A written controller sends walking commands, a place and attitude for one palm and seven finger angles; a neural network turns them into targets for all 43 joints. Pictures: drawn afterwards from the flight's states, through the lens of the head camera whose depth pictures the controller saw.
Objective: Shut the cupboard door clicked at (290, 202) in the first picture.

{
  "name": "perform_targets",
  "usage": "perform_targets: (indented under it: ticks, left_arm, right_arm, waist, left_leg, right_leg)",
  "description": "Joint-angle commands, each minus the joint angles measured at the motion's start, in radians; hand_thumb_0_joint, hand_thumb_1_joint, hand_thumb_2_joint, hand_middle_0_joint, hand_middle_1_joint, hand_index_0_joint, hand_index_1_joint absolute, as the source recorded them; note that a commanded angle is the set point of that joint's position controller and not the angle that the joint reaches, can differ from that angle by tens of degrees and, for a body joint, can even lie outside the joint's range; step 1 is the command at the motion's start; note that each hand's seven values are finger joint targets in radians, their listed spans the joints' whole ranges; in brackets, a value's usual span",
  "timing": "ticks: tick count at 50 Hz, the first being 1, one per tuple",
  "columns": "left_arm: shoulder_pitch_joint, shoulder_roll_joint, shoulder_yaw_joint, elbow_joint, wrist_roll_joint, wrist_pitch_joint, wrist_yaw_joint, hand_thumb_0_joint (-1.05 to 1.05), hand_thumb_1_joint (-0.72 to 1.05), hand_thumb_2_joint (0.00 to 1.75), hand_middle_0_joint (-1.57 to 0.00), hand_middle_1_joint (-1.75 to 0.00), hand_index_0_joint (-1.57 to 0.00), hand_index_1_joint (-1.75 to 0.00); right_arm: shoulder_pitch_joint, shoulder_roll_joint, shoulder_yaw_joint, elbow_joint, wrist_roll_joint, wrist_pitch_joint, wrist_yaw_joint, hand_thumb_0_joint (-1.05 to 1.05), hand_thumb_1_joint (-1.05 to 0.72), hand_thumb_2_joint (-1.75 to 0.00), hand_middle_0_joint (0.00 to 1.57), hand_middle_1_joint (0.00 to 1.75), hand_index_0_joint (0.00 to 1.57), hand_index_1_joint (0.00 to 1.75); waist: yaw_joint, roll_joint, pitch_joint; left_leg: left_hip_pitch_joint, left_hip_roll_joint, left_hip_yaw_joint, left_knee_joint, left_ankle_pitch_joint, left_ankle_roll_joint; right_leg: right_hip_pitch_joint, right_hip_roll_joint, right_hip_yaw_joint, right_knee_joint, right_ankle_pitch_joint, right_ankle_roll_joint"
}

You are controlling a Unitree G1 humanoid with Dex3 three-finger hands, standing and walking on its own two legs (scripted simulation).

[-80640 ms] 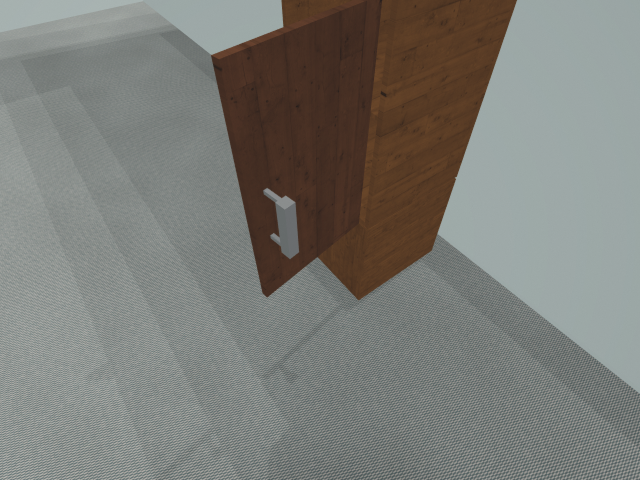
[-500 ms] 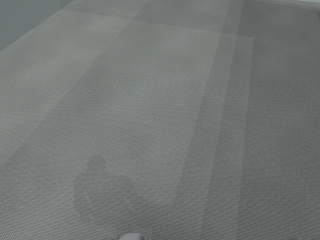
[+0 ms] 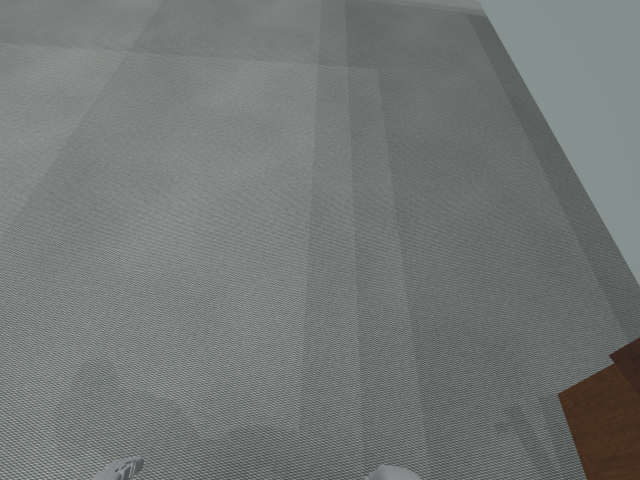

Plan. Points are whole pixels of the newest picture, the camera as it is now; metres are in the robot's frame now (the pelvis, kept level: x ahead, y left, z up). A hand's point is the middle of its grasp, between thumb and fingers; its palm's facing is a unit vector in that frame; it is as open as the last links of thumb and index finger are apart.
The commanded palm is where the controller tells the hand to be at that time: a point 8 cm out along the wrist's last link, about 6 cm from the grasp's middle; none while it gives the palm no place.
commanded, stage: turn to face it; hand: left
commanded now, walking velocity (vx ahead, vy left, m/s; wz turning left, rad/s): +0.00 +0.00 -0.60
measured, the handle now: out of the picture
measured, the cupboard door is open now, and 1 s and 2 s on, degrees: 18 18 18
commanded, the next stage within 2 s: take the last steps up to it in 1.92 s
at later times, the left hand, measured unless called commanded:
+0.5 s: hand out of the picture +0.13 +0.13 -0.17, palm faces -0.23 -0.95 -0.20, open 7.3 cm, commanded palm none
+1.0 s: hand (276, 402) +0.25 +0.08 -0.16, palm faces -0.55 -0.79 -0.27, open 7.4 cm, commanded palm none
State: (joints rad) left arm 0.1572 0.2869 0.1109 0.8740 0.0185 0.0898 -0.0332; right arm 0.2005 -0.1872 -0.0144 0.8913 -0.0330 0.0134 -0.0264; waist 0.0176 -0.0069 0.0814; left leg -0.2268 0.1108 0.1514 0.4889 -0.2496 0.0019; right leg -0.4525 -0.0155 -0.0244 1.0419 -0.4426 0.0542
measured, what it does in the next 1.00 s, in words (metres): steps on the spot, turning right: right foot, then left foot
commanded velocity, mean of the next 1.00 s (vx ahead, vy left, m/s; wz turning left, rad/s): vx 0.00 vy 0.00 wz -0.60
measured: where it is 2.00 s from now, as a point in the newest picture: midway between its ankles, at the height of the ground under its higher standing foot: outside the picture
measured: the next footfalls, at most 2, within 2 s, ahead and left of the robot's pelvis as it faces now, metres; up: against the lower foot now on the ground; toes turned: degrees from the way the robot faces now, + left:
right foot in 0.16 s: +0.02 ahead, -0.15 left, +0.00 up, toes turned -10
left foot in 0.60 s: +0.10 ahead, +0.08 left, +0.00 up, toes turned -18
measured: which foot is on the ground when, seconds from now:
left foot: down 0.00-0.16, up 0.18-0.58, down 0.60-1.00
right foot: up 0.00-0.14, down 0.16-0.60, up 0.62-0.98, down 1.00-1.00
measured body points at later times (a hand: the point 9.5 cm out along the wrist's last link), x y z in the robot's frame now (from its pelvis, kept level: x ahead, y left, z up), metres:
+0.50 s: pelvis +0.01 -0.03 +0.00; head +0.06 -0.04 +0.44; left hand +0.14 +0.18 -0.15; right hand +0.02 -0.32 -0.14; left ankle +0.04 +0.10 -0.70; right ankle -0.02 -0.14 -0.74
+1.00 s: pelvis +0.02 -0.03 -0.02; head +0.06 -0.06 +0.43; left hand +0.27 +0.13 -0.14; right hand -0.08 -0.27 -0.16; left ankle +0.06 +0.09 -0.74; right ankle -0.05 -0.13 -0.74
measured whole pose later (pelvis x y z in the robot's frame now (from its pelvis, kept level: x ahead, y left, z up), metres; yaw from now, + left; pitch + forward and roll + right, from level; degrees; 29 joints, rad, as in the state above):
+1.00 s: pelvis +0.02 -0.03 -0.02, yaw -35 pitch +1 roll -1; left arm 0.14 0.27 0.08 0.86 0.02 0.06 -0.04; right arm 0.25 -0.24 -0.04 0.90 -0.03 0.02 -0.01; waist -0.01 0.04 0.09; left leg -0.23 0.18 0.24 0.65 -0.40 -0.04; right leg -0.29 -0.02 -0.08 0.60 -0.27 0.00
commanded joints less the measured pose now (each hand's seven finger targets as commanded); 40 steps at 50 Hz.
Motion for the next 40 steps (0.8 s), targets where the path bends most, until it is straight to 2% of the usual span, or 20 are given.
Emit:
perform_targets:
  ticks: [1,3,5,6,7,8,9,10,11,14,18,24,27,28,29,30,31,33,35,40]
  left_arm:
    - [-0.046,0.010,-0.010,-0.097,0.003,-0.025,-0.010,0.00,0.90,0.90,-0.20,-0.30,-0.20,-0.30]
    - [-0.042,0.014,-0.015,-0.103,0.004,-0.033,-0.008,0.00,0.90,0.90,-0.20,-0.30,-0.20,-0.30]
    - [0.009,0.024,-0.012,-0.093,0.002,-0.041,-0.006,0.00,0.90,0.90,-0.20,-0.30,-0.20,-0.30]
    - [0.075,0.050,-0.005,-0.073,0.003,-0.047,-0.003,0.00,0.90,0.90,-0.20,-0.30,-0.20,-0.30]
    - [0.133,0.137,0.009,-0.055,0.013,-0.062,0.005,0.00,0.90,0.90,-0.20,-0.30,-0.20,-0.30]
    - [0.156,0.236,0.027,-0.047,0.016,-0.072,0.022,0.00,0.90,0.90,-0.20,-0.30,-0.20,-0.30]
    - [0.181,0.239,0.024,-0.046,0.002,-0.067,0.034,0.00,0.90,0.90,-0.20,-0.30,-0.20,-0.30]
    - [0.128,0.208,0.017,-0.062,0.002,-0.061,0.037,0.00,0.90,0.90,-0.20,-0.30,-0.20,-0.30]
    - [0.071,0.177,0.017,-0.073,0.004,-0.066,0.044,0.00,0.90,0.90,-0.20,-0.30,-0.20,-0.30]
    - [0.010,0.115,-0.006,-0.093,-0.003,-0.072,0.045,0.00,0.90,0.90,-0.20,-0.30,-0.20,-0.30]
    - [0.045,0.127,-0.002,-0.076,0.003,-0.077,0.040,0.00,0.90,0.90,-0.20,-0.30,-0.20,-0.30]
    - [0.066,0.142,0.013,-0.065,0.012,-0.068,0.040,0.00,0.90,0.90,-0.20,-0.30,-0.20,-0.30]
    - [0.024,0.131,0.014,-0.063,0.002,-0.060,0.041,0.00,0.90,0.90,-0.20,-0.30,-0.20,-0.30]
    - [0.007,0.103,0.008,-0.070,-0.004,-0.056,0.039,0.00,0.90,0.90,-0.20,-0.30,-0.20,-0.30]
    - [0.038,0.045,-0.003,-0.086,-0.015,-0.051,0.032,0.00,0.90,0.90,-0.20,-0.30,-0.20,-0.30]
    - [0.034,0.033,-0.010,-0.098,-0.011,-0.054,0.025,0.00,0.90,0.90,-0.20,-0.30,-0.20,-0.30]
    - [0.010,0.062,-0.006,-0.099,-0.001,-0.051,0.023,0.00,0.90,0.90,-0.20,-0.30,-0.20,-0.30]
    - [0.033,0.070,0.008,-0.067,0.008,-0.041,0.012,0.00,0.90,0.90,-0.20,-0.30,-0.20,-0.30]
    - [0.019,0.047,0.002,-0.064,0.003,-0.033,0.000,0.00,0.90,0.90,-0.20,-0.30,-0.20,-0.30]
    - [-0.034,0.017,-0.009,-0.084,0.000,-0.026,-0.010,0.00,0.90,0.90,-0.20,-0.30,-0.20,-0.30]
  right_arm:
    - [0.047,-0.229,-0.073,-0.048,-0.001,-0.011,-0.010,0.00,-0.90,-0.90,0.20,0.30,0.20,0.30]
    - [0.051,-0.239,-0.081,-0.044,0.000,-0.008,-0.003,0.00,-0.90,-0.90,0.20,0.30,0.20,0.30]
    - [0.024,-0.249,-0.086,-0.048,0.004,-0.006,0.000,0.00,-0.90,-0.90,0.20,0.30,0.20,0.30]
    - [-0.001,-0.249,-0.088,-0.054,0.010,-0.004,0.004,0.00,-0.90,-0.90,0.20,0.30,0.20,0.30]
    - [0.004,-0.196,-0.079,-0.068,0.021,-0.001,0.010,0.00,-0.90,-0.90,0.20,0.30,0.20,0.30]
    - [-0.030,-0.119,-0.059,-0.117,0.016,0.003,0.015,0.00,-0.90,-0.90,0.20,0.30,0.20,0.30]
    - [-0.048,-0.163,-0.058,-0.120,0.016,0.020,0.004,0.00,-0.90,-0.90,0.20,0.30,0.20,0.30]
    - [-0.069,-0.146,-0.060,-0.119,0.016,0.023,0.007,0.00,-0.90,-0.90,0.20,0.30,0.20,0.30]
    - [-0.057,-0.147,-0.062,-0.105,0.014,0.020,0.002,0.00,-0.90,-0.90,0.20,0.30,0.20,0.30]
    - [-0.022,-0.161,-0.066,-0.066,0.013,0.022,0.010,0.00,-0.90,-0.90,0.20,0.30,0.20,0.30]
    - [-0.031,-0.145,-0.065,-0.068,0.013,0.026,0.012,0.00,-0.90,-0.90,0.20,0.30,0.20,0.30]
    - [-0.065,-0.130,-0.059,-0.101,0.024,0.008,0.001,0.00,-0.90,-0.90,0.20,0.30,0.20,0.30]
    - [0.027,-0.132,-0.056,-0.074,0.032,-0.006,-0.010,0.00,-0.90,-0.90,0.20,0.30,0.20,0.30]
    - [0.069,-0.159,-0.061,-0.059,0.031,-0.013,-0.012,0.00,-0.90,-0.90,0.20,0.30,0.20,0.30]
    - [0.082,-0.245,-0.072,-0.064,0.017,-0.025,-0.016,0.00,-0.90,-0.90,0.20,0.30,0.20,0.30]
    - [0.099,-0.299,-0.080,-0.076,0.011,-0.020,-0.019,0.00,-0.90,-0.90,0.20,0.30,0.20,0.30]
    - [0.094,-0.287,-0.073,-0.085,0.001,-0.013,-0.021,0.00,-0.90,-0.90,0.20,0.30,0.20,0.30]
    - [0.002,-0.219,-0.055,-0.105,0.001,-0.019,-0.028,0.00,-0.90,-0.90,0.20,0.30,0.20,0.30]
    - [-0.003,-0.210,-0.052,-0.107,-0.002,-0.017,-0.028,0.00,-0.90,-0.90,0.20,0.30,0.20,0.30]
    - [0.061,-0.218,-0.065,-0.071,0.002,-0.014,-0.021,0.00,-0.90,-0.90,0.20,0.30,0.20,0.30]
  waist:
    - [-0.047,0.194,-0.091]
    - [-0.051,0.218,-0.108]
    - [-0.017,0.195,-0.135]
    - [0.022,0.148,-0.155]
    - [0.049,-0.079,-0.177]
    - [0.065,-0.354,-0.139]
    - [0.073,-0.272,-0.146]
    - [0.048,-0.178,-0.089]
    - [0.018,-0.281,-0.098]
    - [-0.020,-0.155,-0.110]
    - [-0.011,-0.083,-0.112]
    - [0.007,-0.126,-0.121]
    - [-0.038,-0.134,-0.155]
    - [-0.059,-0.065,-0.169]
    - [-0.054,0.180,-0.195]
    - [-0.057,0.325,-0.178]
    - [-0.065,0.219,-0.144]
    - [-0.017,0.217,-0.115]
    - [-0.014,0.177,-0.087]
    - [-0.042,0.180,-0.110]
  left_leg:
    - [0.105,0.245,-0.136,-0.146,0.293,0.136]
    - [0.111,0.255,-0.115,-0.099,0.343,0.129]
    - [0.068,0.246,-0.075,-0.014,0.331,0.088]
    - [0.000,0.210,-0.029,0.084,0.248,0.041]
    - [-0.130,0.116,0.036,0.268,0.025,-0.027]
    - [-0.387,-0.033,0.027,0.525,-0.394,-0.076]
    - [-0.400,-0.018,-0.120,0.660,-0.383,-0.066]
    - [-0.441,-0.004,-0.159,0.702,-0.302,-0.063]
    - [-0.480,-0.001,-0.166,0.715,-0.254,-0.072]
    - [-0.372,-0.004,-0.157,0.681,-0.106,-0.094]
    - [-0.331,-0.035,-0.149,0.574,-0.098,-0.099]
    - [-0.230,-0.070,-0.154,0.301,-0.188,-0.083]
    - [-0.024,-0.094,-0.151,0.024,-0.033,-0.070]
    - [0.112,-0.049,-0.174,-0.100,0.049,-0.061]
    - [0.239,0.160,-0.370,-0.202,0.115,0.004]
    - [0.238,0.356,-0.519,-0.203,0.316,0.113]
    - [0.146,0.377,-0.485,-0.177,0.377,0.170]
    - [0.102,0.286,-0.350,-0.157,0.478,0.146]
    - [0.123,0.226,-0.228,-0.133,0.530,0.128]
    - [0.204,0.219,-0.124,-0.109,0.525,0.122]
  right_leg:
    - [0.010,-0.016,-0.037,-0.176,0.004,-0.003]
    - [0.064,0.001,-0.061,-0.269,0.006,-0.016]
    - [0.187,0.009,-0.066,-0.437,0.122,-0.035]
    - [0.303,0.002,-0.059,-0.566,0.248,-0.046]
    - [0.429,-0.140,0.114,-0.701,0.381,-0.090]
    - [0.464,-0.356,0.446,-0.724,0.678,-0.198]
    - [0.402,-0.397,0.443,-0.725,0.670,-0.269]
    - [0.369,-0.344,0.373,-0.733,0.572,-0.263]
    - [0.382,-0.290,0.392,-0.727,0.563,-0.245]
    - [0.320,-0.198,0.243,-0.688,0.617,-0.207]
    - [0.307,-0.193,0.288,-0.705,0.511,-0.223]
    - [0.294,-0.205,0.413,-0.663,0.549,-0.258]
    - [0.209,-0.148,0.417,-0.571,0.590,-0.192]
    - [0.116,-0.084,0.360,-0.517,0.475,-0.141]
    - [-0.041,0.053,0.238,-0.368,0.195,-0.080]
    - [-0.129,0.089,0.087,-0.140,-0.178,-0.034]
    - [-0.100,0.043,0.101,0.018,-0.180,-0.031]
    - [-0.121,0.014,0.087,0.139,-0.089,-0.008]
    - [-0.125,0.004,0.059,0.136,-0.040,0.005]
    - [-0.100,-0.011,-0.011,-0.016,0.011,0.010]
